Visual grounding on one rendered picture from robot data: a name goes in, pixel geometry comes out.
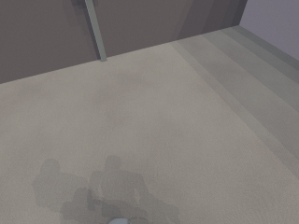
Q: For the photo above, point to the panel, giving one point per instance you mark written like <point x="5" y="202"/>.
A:
<point x="96" y="30"/>

